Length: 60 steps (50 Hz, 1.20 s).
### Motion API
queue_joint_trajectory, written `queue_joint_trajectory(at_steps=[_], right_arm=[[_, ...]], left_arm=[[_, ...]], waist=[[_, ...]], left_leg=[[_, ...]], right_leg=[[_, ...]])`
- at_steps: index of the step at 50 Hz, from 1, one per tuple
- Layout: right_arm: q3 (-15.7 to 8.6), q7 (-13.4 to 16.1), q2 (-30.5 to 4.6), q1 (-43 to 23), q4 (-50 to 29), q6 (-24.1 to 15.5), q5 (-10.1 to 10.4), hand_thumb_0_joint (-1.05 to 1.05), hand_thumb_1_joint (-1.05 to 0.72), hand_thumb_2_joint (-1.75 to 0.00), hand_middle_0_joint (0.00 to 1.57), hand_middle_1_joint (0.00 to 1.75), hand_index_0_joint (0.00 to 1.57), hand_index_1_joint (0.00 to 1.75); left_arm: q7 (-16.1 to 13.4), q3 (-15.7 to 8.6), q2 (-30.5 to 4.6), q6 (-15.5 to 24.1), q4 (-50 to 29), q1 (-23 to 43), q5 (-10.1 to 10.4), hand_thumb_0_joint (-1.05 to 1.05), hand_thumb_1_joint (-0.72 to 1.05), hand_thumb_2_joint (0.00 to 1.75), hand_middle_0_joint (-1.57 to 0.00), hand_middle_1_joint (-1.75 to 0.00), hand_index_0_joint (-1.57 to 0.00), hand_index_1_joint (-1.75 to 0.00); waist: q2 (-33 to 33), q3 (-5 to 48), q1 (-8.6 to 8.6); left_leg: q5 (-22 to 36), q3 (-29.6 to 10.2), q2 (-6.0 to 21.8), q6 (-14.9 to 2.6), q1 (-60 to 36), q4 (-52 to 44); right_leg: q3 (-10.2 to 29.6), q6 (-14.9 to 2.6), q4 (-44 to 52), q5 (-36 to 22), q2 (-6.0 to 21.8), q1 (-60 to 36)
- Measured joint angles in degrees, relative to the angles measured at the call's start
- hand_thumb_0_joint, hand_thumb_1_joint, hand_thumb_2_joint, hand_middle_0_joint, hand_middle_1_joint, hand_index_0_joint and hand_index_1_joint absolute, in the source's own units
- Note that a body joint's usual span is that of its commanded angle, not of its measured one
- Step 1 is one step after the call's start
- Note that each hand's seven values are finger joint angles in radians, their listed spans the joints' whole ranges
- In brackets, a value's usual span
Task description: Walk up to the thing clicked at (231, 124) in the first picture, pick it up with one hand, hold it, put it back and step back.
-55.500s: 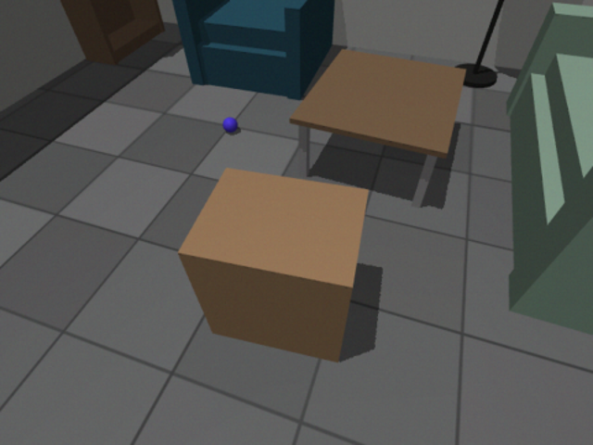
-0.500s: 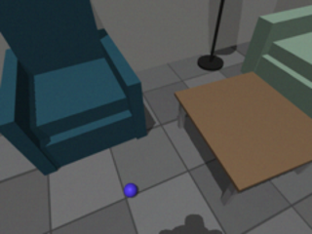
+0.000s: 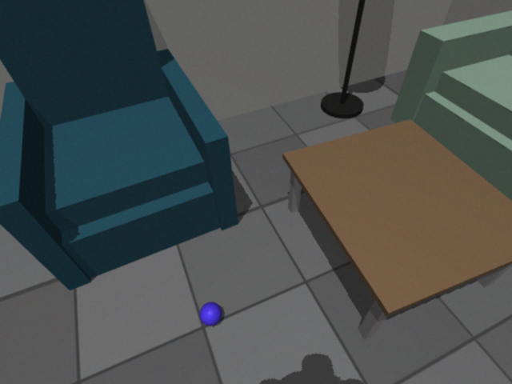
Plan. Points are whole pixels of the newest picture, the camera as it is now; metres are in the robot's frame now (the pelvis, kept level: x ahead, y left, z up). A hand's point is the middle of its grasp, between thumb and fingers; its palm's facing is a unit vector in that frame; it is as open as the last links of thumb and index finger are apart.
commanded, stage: stand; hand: left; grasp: from above
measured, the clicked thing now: (210, 313) +0.53 +0.23 -0.74
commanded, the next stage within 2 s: step back in 0.36 s
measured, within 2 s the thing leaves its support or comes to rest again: neither
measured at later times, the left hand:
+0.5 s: hand out of the picture +0.07 +0.26 -0.16, palm faces +0.02 -0.94 -0.35, open 7.4 cm
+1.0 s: hand out of the picture +0.03 +0.31 -0.18, palm faces -0.09 -0.93 -0.36, open 7.4 cm
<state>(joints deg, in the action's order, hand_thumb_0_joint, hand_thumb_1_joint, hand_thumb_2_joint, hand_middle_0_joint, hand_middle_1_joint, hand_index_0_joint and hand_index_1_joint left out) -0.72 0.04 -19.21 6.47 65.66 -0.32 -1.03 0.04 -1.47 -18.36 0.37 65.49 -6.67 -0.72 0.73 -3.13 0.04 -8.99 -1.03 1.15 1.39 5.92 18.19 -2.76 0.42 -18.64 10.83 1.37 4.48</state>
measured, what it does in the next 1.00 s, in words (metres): walks backwards: left foot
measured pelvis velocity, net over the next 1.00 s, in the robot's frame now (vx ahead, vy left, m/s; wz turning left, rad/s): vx -0.10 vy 0.06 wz -0.07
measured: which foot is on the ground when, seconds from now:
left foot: down 0.00-0.48, up 0.50-0.62, down 0.64-1.00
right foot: down 0.00-0.64, up 0.66-1.00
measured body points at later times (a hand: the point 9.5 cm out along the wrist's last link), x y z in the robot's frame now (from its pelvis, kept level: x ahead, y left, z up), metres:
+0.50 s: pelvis -0.02 +0.00 -0.01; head +0.02 +0.00 +0.44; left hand +0.07 +0.31 -0.14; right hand +0.06 -0.31 -0.14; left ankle +0.01 +0.13 -0.74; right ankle +0.00 -0.12 -0.75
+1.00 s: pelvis -0.10 +0.06 -0.03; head -0.03 +0.06 +0.42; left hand +0.04 +0.35 -0.16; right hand -0.02 -0.26 -0.15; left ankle -0.05 +0.13 -0.75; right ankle -0.11 -0.07 -0.73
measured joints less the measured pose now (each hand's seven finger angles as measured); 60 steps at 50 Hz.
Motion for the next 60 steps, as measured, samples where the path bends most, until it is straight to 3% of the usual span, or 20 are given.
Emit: queue_joint_trajectory(at_steps=[18,21,25,29,32,33,35,37,39,42,47,51,54,55,58,60], right_arm=[[0.12,-0.3,-0.09,0.48,-0.14,0.16,0.09,0.01,-0.9,-0.9,0.21,0.3,0.2,0.29],[-0.18,-0.7,-0.79,-0.42,-1.67,0.93,0.66,0.01,-0.9,-0.9,0.21,0.3,0.2,0.29],[-1.17,-0.72,-2.33,-1.85,-4.62,1.71,1.16,0.01,-0.9,-0.9,0.21,0.3,0.2,0.29],[-2.24,-1.03,-3.54,-0.98,-7.3,2.74,0.97,0.01,-0.9,-0.9,0.21,0.3,0.2,0.29],[-2.76,-1.08,-4.34,1.11,-8.66,2.56,0.68,0.01,-0.9,-0.9,0.2,0.3,0.2,0.29],[-2.97,-0.86,-4.09,1.31,-8.69,2.46,0.32,0.01,-0.9,-0.9,0.2,0.3,0.2,0.29],[-2.8,-0.63,-2.82,1.34,-8.85,2.29,-0.29,0.01,-0.9,-0.9,0.2,0.3,0.2,0.29],[-2.37,-0.49,-1.76,1.78,-9.58,2.19,-0.44,0.01,-0.9,-0.9,0.2,0.3,0.2,0.29],[-2.13,-0.04,-1.09,2.12,-10.35,2.21,-0.56,0.01,-0.9,-0.9,0.21,0.3,0.2,0.29],[-2.04,0.78,-0.65,1.91,-11.66,2.25,-0.47,0.01,-0.9,-0.9,0.21,0.3,0.2,0.3],[-2.0,1.34,-0.09,0.96,-14.28,1.78,-0.06,0.01,-0.9,-0.9,0.21,0.3,0.2,0.3],[-1.74,1.0,-0.5,-0.04,-15.33,2.08,0.11,0.01,-0.9,-0.9,0.21,0.3,0.2,0.3],[-1.95,0.71,-1.82,-0.88,-14.62,2.7,0.66,0.01,-0.9,-0.9,0.21,0.3,0.2,0.3],[-1.99,0.62,-1.9,-0.75,-14.26,3.0,0.89,0.01,-0.9,-0.9,0.21,0.3,0.2,0.3],[-1.92,0.39,-1.35,-0.3,-13.74,3.54,1.03,0.01,-0.9,-0.9,0.21,0.3,0.2,0.3],[-1.82,0.2,-1.88,0.38,-13.92,3.32,1.2,0.01,-0.9,-0.9,0.21,0.3,0.2,0.3]], left_arm=[[0.12,0.46,-0.39,0.31,-0.52,-0.24,0.11,0.01,0.91,0.9,-0.2,-0.3,-0.2,-0.3],[0.17,-0.87,-0.55,0.08,-1.89,0.37,0.81,0.01,0.91,0.9,-0.2,-0.3,-0.2,-0.3],[-0.15,-2.19,-1.31,-0.76,-4.48,2.03,0.89,0.01,0.91,0.9,-0.2,-0.3,-0.2,-0.3],[-0.27,-2.8,-2.37,-2.05,-7.25,3.03,-0.1,0.01,0.91,0.9,-0.2,-0.3,-0.2,-0.3],[-0.33,-2.73,-3.31,-2.89,-9.31,4.27,-0.04,0.01,0.9,0.9,-0.2,-0.3,-0.2,-0.3],[-0.45,-2.78,-3.8,-3.13,-10.05,5.13,0.29,0.01,0.91,0.9,-0.2,-0.3,-0.2,-0.3],[-1.0,-3.1,-4.72,-3.58,-11.41,6.63,0.6,0.01,0.91,0.9,-0.2,-0.3,-0.2,-0.3],[-1.54,-3.07,-4.88,-3.75,-12.28,6.91,0.61,0.01,0.91,0.9,-0.2,-0.3,-0.2,-0.3],[-1.67,-2.75,-4.54,-3.92,-12.66,6.64,0.83,0.01,0.91,0.9,-0.2,-0.3,-0.2,-0.3],[-1.45,-2.25,-3.78,-3.93,-13.4,5.05,0.85,0.01,0.91,0.9,-0.2,-0.3,-0.2,-0.3],[-1.07,-2.18,-3.01,-4.0,-13.65,2.31,0.48,0.01,0.91,0.9,-0.2,-0.3,-0.2,-0.3],[-0.71,-2.57,-2.57,-3.46,-13.65,0.77,0.04,0.01,0.91,0.9,-0.2,-0.3,-0.2,-0.3],[-0.46,-2.7,-1.03,-2.64,-13.05,0.33,-0.59,0.01,0.91,0.9,-0.2,-0.3,-0.2,-0.3],[-0.17,-2.58,-0.87,-2.45,-13.33,-0.29,-0.64,0.01,0.91,0.9,-0.2,-0.3,-0.2,-0.3],[0.15,-2.76,-1.67,-2.46,-14.78,-1.51,-0.82,0.01,0.91,0.9,-0.2,-0.3,-0.2,-0.3],[-0.15,-3.0,-1.66,-2.53,-15.58,-1.58,-0.61,0.01,0.91,0.9,-0.2,-0.3,-0.2,-0.3]], waist=[[-0.16,0.18,0.25],[0.22,-1.14,0.52],[0.63,-4.78,0.82],[-0.91,-6.0,0.7],[-1.13,-5.64,1.44],[-1.84,-6.22,1.39],[-3.61,-8.21,0.92],[-3.95,-8.94,1.37],[-3.74,-8.93,1.88],[-3.44,-8.75,1.67],[-3.14,-8.76,1.64],[-2.09,-8.53,1.3],[2.23,-8.95,1.85],[2.78,-8.21,1.87],[-0.05,-6.8,-0.02],[-0.95,-6.2,-0.49]], left_leg=[[0.08,-0.22,0.36,0.3,0.13,-0.06],[-1.36,-0.54,0.65,0.1,3.26,4.13],[-3.65,-0.89,0.27,-1.52,8.9,13.13],[-14.19,-0.51,-2.68,-3.23,12.15,24.05],[-9.37,-0.38,-2.32,-3.58,10.06,19.86],[-11.61,-0.18,-2.82,-3.66,10.08,19.54],[-11.58,0.71,-3.53,-4.15,10.35,19.84],[-10.11,0.64,-3.32,-4.38,10.56,18.66],[-8.41,0.59,-3.13,-4.64,10.57,16.64],[-6.86,1.93,-3.03,-5.04,10.37,14.71],[-6.37,4.2,-3.37,-5.41,10.79,15.48],[-7.1,5.74,-2.95,-5.27,12.52,18.84],[-7.54,3.85,-0.53,-4.44,13.56,21.84],[-8.72,2.51,-0.9,-3.93,14.27,22.86],[-19.38,-1.21,-5.8,-2.14,17.17,35.66],[-20.11,-3.92,-7.97,-1.68,18.28,42.58]], right_leg=[[-0.2,-0.3,0.28,-0.15,-0.37,-0.02],[-0.43,-0.47,-2.26,0.52,-0.67,2.27],[-0.62,-0.58,-6.29,1.32,-0.52,5.6],[0.59,0.15,-11.19,2.69,1.49,9.78],[0.29,1.09,-15.92,4.42,2.25,13.62],[1.52,0.31,-18.54,5.22,2.28,15.28],[6.8,-1.32,-26.23,13.75,-0.38,18.02],[9.61,-2.05,-33.42,19.31,-4.0,20.11],[10.65,-2.24,-38.78,19.86,-6.29,21.42],[10.76,-1.73,-42.46,17.63,-6.94,21.48],[9.73,-0.34,-35.29,16.37,-4.95,16.87],[6.98,-0.97,-23.4,13.9,-2.93,11.98],[4.43,-1.42,-18.2,7.78,-4.9,9.39],[3.97,-1.64,-17.88,7.42,-5.08,9.58],[5.68,-2.45,-17.78,6.29,-2.99,11.02],[5.99,-2.33,-15.74,4.3,-1.86,11.61]])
